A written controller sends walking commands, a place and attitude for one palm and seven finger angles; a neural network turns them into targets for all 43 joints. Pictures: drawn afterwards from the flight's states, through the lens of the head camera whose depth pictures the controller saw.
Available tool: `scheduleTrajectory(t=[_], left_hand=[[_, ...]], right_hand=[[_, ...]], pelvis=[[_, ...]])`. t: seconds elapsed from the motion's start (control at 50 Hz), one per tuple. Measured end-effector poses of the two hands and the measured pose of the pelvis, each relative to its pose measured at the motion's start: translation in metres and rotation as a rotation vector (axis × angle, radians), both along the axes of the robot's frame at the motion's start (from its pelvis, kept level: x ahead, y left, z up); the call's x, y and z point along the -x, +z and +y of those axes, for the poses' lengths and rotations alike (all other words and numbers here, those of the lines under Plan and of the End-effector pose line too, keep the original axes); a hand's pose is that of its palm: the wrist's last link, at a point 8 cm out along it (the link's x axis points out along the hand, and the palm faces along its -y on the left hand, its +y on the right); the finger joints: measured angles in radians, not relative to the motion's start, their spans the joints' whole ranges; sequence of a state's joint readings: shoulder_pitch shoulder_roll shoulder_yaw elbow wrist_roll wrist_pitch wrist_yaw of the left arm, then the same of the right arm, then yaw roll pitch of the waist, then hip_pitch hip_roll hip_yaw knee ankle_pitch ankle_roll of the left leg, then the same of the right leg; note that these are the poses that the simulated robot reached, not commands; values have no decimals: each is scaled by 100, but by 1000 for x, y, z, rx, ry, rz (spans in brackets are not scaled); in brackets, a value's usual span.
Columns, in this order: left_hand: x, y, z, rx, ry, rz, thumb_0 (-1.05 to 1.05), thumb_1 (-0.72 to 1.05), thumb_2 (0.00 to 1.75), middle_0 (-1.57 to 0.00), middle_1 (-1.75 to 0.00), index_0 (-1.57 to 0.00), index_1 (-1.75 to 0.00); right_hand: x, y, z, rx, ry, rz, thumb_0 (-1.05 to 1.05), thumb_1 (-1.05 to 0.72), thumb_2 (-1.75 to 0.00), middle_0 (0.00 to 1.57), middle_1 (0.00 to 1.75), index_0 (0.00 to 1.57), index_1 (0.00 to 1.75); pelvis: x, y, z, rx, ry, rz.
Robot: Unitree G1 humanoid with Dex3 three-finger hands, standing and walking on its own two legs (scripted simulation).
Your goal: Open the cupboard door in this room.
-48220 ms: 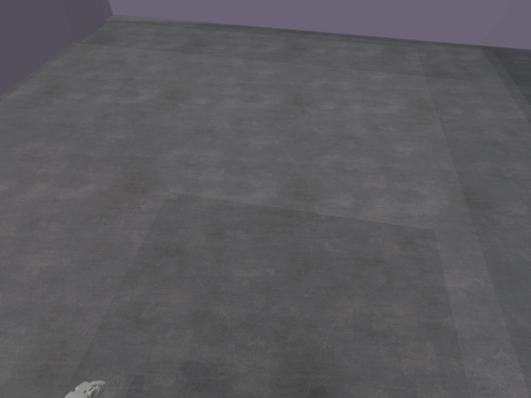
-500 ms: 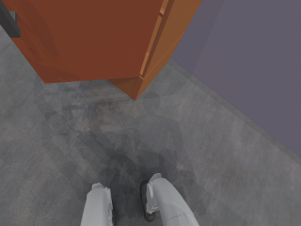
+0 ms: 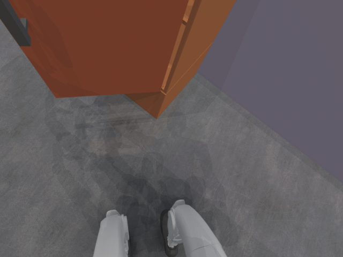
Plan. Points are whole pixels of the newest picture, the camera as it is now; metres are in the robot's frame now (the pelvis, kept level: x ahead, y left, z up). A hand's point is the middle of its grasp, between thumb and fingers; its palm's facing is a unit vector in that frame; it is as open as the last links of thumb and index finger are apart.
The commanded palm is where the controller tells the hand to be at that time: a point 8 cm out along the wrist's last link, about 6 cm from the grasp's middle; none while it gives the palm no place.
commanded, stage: slide the fingers in behind the handle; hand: left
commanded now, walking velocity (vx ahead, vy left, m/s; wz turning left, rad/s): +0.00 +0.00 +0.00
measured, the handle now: (5, 1) +0.60 +0.25 +0.08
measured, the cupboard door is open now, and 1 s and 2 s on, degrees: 47 46 46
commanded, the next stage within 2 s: close the thumb around the handle in 1.62 s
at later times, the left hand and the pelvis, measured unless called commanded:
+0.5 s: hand out of the picture +0.55 +0.28 +0.08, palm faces +0.05 -1.00 -0.02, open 14.0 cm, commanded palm +0.54 +0.30 +0.07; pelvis +0.00 +0.00 +0.00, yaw +0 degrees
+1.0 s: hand (6, 25) +0.55 +0.25 +0.07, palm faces +0.05 -1.00 -0.02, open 14.0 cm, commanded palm +0.54 +0.27 +0.07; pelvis +0.01 +0.00 +0.01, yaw +0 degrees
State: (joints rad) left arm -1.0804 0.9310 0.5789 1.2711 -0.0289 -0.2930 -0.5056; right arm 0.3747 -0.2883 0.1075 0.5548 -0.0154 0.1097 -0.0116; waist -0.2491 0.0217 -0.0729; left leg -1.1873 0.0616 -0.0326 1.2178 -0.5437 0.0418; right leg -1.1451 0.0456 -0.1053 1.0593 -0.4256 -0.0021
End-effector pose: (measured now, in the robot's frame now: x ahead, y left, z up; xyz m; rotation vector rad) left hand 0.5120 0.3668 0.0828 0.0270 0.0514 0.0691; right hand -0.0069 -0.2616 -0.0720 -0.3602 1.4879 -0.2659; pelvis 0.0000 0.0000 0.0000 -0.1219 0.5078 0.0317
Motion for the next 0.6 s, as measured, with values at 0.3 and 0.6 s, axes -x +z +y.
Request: scheduleTrajectory(t=[0.3,0.6], left_hand=[[-3,-1,-16,17,-17,7,-1,-50,30,-30,-120,-30,-120],[-14,-6,-32,11,-3,10,-1,-50,30,-30,-120,-30,-121]], right_hand=[[17,-3,5,-19,-17,23,0,-91,-90,20,30,20,30],[26,-2,8,-29,-34,46,0,-91,-90,20,30,20,30]], pelvis=[[6,-1,-2,-1,1,0],[3,0,0,-7,-2,4]])
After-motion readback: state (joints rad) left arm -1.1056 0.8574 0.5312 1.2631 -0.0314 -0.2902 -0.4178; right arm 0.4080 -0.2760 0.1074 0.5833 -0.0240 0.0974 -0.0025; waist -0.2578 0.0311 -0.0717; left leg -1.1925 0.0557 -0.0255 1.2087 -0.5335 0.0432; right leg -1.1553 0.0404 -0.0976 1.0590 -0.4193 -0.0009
